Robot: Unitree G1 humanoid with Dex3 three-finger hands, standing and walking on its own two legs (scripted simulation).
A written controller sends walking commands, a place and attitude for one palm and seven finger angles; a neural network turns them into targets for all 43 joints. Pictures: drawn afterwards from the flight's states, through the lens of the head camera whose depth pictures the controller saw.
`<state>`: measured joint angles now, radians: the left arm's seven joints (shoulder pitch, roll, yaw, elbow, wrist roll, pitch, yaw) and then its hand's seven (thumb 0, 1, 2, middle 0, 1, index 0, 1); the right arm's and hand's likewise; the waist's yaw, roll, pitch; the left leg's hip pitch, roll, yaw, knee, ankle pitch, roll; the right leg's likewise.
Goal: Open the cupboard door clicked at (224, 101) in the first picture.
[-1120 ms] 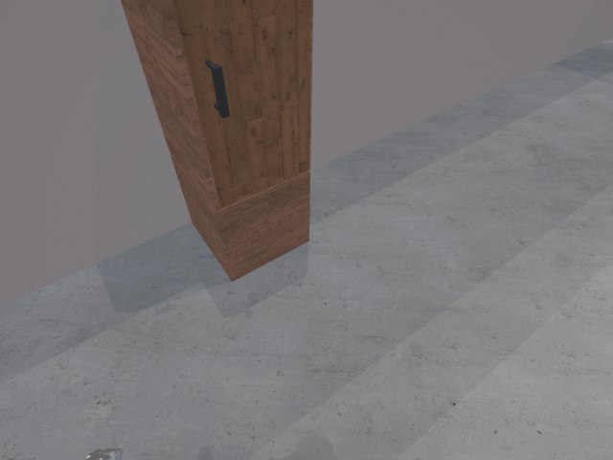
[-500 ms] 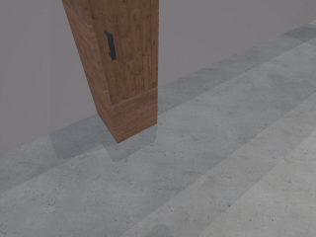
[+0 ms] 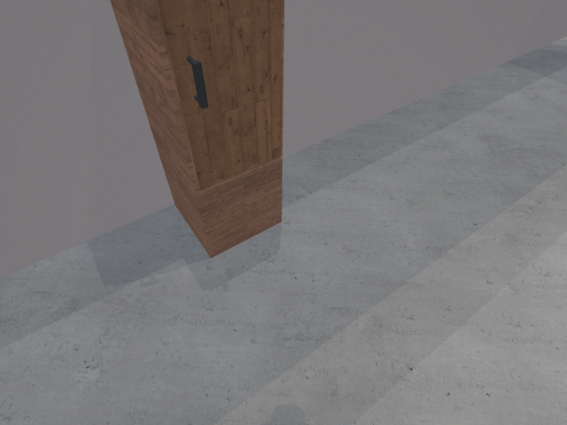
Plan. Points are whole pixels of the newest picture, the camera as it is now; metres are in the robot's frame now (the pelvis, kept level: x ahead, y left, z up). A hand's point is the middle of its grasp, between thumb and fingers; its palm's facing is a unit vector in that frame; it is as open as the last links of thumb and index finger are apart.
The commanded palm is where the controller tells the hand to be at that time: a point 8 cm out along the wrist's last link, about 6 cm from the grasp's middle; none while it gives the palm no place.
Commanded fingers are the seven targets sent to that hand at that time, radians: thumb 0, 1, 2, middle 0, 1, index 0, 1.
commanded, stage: look at it before walking up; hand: left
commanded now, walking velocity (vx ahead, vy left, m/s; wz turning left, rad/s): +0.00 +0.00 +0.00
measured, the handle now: (197, 82) +0.91 +0.29 +0.04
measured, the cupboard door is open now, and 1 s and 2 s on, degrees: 0 0 0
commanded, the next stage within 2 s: walk to a spot facing it in 0.32 s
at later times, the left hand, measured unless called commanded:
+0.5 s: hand out of the picture +0.08 +0.25 -0.16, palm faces -0.02 -0.94 -0.34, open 7.4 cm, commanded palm none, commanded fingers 0.00 0.90 0.90 -0.20 -0.30 -0.20 -0.30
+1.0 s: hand out of the picture +0.04 +0.18 -0.18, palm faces -0.17 -0.96 -0.23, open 7.4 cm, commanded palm none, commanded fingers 0.00 0.90 0.90 -0.20 -0.30 -0.20 -0.30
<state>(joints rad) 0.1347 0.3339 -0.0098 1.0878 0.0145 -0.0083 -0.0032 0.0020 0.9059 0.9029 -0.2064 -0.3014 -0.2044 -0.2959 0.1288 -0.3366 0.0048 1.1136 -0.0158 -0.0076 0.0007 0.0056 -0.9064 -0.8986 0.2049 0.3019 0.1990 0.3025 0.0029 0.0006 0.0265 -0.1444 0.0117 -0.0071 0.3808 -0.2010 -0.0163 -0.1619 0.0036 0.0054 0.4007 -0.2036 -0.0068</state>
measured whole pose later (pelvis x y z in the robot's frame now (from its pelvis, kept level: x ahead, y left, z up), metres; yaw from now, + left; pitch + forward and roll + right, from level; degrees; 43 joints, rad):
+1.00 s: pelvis -0.03 +0.00 -0.02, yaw -13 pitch +0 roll +1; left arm 0.27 0.19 0.03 0.92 0.03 0.05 0.00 0.00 0.91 0.90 -0.21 -0.30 -0.20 -0.30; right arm 0.13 -0.24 -0.06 0.94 -0.02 0.05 -0.01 0.01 -0.91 -0.90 0.20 0.30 0.20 0.30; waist 0.04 0.00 0.10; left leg -0.45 0.01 0.00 1.04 -0.43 -0.05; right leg -0.39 0.08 0.13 0.60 -0.20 -0.03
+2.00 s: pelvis +0.11 -0.14 -0.01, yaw -45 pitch -1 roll -2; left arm 0.23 0.21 0.06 1.01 0.03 -0.04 0.00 -0.02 0.94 0.90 -0.21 -0.30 -0.20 -0.30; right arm 0.23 -0.15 -0.05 0.97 -0.04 -0.02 0.02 0.00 -0.91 -0.90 0.20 0.30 0.19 0.30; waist -0.01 0.01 0.01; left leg -0.52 0.16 0.09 0.81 -0.24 -0.05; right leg -0.17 0.06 -0.07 0.45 -0.27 -0.05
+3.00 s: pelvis +0.34 -0.42 -0.01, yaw -51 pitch -2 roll -2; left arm 0.15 0.17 0.05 1.00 0.03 -0.03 0.02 -0.01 0.95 0.90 -0.20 -0.30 -0.20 -0.30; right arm 0.23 -0.18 -0.06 1.01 -0.03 0.03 0.00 0.02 -0.95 -0.90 0.20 0.30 0.19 0.30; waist -0.02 0.00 0.04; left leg -0.49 0.12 0.12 0.84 -0.32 -0.05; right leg -0.19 -0.05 -0.29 0.53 -0.30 -0.04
